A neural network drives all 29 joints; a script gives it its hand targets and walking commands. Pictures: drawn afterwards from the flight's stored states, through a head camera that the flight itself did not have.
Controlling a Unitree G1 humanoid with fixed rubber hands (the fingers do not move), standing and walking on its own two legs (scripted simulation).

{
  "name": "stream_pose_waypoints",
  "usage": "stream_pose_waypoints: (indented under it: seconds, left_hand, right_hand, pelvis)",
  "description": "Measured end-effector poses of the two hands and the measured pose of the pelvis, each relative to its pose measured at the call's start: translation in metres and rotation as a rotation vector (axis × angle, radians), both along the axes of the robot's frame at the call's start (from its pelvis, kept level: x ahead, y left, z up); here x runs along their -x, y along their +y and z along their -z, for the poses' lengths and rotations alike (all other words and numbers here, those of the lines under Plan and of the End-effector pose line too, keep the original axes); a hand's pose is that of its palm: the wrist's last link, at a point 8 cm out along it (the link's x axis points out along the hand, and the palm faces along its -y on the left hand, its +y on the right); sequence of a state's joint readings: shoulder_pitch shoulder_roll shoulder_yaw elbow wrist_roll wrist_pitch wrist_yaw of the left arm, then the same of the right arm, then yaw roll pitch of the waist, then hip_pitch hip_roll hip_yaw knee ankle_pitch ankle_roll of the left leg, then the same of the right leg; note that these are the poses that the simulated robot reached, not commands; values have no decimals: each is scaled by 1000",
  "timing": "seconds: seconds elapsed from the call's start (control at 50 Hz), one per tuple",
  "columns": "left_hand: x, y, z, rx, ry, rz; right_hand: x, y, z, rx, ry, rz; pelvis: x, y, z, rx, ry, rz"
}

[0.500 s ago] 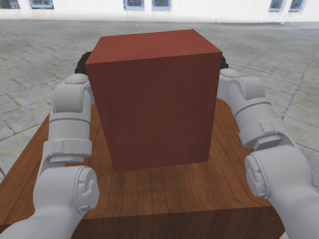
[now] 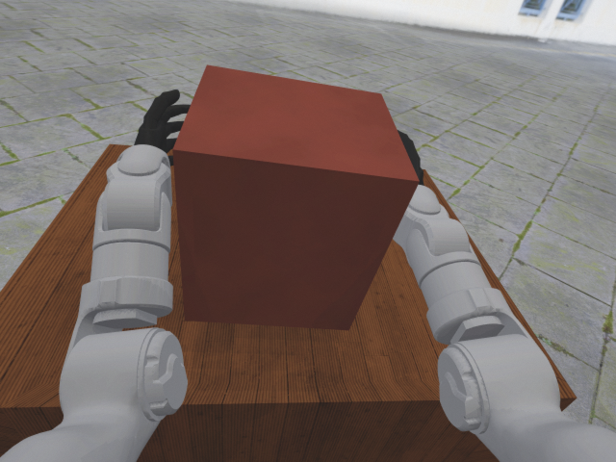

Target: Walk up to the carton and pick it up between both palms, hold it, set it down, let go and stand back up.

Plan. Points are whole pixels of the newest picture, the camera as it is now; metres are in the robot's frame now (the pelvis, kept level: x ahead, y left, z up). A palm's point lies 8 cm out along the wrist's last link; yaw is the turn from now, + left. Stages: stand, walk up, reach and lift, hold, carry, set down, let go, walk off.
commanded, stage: set down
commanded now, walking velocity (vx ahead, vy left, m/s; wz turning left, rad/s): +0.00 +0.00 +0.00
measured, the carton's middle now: (282, 207) +0.39 +0.01 +0.20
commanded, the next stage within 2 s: none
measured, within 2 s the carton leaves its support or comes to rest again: neither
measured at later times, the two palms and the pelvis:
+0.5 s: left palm (181, 169) +0.41 +0.14 +0.23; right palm (419, 214) +0.37 -0.17 +0.20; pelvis +0.00 +0.02 +0.00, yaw -2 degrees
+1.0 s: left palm (186, 197) +0.43 +0.13 +0.18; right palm (409, 234) +0.38 -0.17 +0.16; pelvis +0.01 +0.02 +0.00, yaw -2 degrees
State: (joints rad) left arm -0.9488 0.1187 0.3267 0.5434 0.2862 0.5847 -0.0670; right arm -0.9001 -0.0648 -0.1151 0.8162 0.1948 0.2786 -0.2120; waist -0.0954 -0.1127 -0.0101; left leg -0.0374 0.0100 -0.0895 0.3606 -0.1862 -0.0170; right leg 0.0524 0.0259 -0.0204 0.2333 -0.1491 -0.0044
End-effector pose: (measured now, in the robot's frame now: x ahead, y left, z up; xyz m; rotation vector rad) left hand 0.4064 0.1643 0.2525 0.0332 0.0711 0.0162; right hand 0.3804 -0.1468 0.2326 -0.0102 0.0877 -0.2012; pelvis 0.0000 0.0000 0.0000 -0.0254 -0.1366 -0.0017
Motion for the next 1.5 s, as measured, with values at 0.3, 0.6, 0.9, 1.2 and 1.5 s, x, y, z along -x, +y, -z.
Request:
stream_pose_waypoints:
  seconds: [0.3, 0.6, 0.9, 1.2, 1.5]
  left_hand:
    - [-3, -30, 28, -53, 23, 34]
    - [-2, -21, 34, -35, 66, 33]
    - [-17, -23, 67, -34, 74, 63]
    - [-21, -34, 89, -44, 118, 78]
    - [-26, -25, 117, -8, 155, 105]
  right_hand:
    - [12, -27, 30, -14, 9, 50]
    - [9, -19, 36, -11, 35, 37]
    - [4, -20, 60, -25, 35, 72]
    - [5, -30, 85, -17, 71, 83]
    - [6, -21, 97, 0, 103, 109]
  pelvis:
    - [-1, 16, 1, 3, -1, 21]
    - [-1, 14, -1, -8, 7, 30]
    - [-4, 14, 0, -2, 39, 22]
    - [-14, 15, 0, -4, 55, 35]
    - [-13, 16, -1, -7, 80, 34]
